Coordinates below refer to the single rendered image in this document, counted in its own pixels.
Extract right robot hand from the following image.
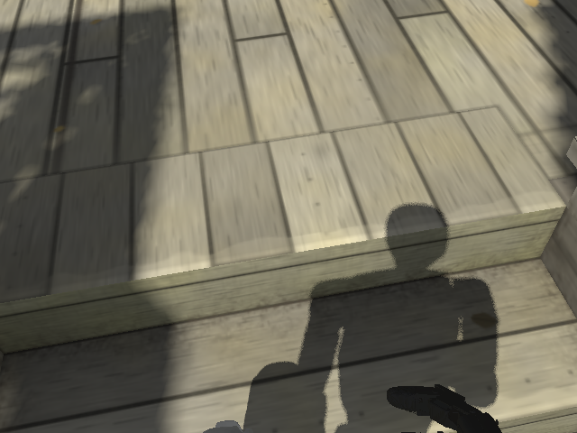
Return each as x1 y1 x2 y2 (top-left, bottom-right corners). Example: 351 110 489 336
387 384 502 433

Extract robot left shin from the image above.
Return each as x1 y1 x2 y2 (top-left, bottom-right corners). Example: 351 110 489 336
215 420 243 432

